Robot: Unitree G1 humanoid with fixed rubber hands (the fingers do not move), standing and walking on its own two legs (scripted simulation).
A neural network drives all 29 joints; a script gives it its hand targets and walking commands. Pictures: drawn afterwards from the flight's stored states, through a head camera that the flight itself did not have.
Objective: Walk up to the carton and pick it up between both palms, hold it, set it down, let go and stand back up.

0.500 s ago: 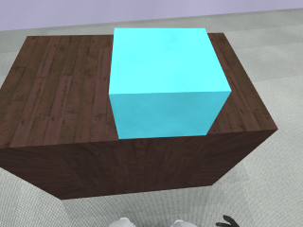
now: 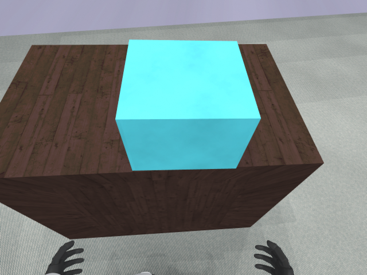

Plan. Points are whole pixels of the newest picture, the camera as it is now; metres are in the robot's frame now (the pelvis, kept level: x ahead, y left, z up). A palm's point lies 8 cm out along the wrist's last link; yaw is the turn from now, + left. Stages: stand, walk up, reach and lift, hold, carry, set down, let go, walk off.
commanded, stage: reach and lift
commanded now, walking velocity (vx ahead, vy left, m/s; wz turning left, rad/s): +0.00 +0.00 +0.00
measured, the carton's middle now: (184, 106) +0.50 +0.04 +0.05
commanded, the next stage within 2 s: none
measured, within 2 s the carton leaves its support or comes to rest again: neither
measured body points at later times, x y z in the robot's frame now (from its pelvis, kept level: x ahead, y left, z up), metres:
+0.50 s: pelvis +0.02 +0.02 +0.02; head +0.04 +0.04 +0.46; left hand +0.16 +0.28 -0.06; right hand +0.18 -0.18 -0.04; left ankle +0.04 +0.13 -0.73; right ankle +0.02 -0.05 -0.73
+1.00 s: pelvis +0.05 +0.04 +0.02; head +0.04 +0.05 +0.47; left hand +0.23 +0.28 -0.01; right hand +0.24 -0.18 +0.00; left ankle +0.04 +0.13 -0.73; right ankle +0.02 -0.05 -0.73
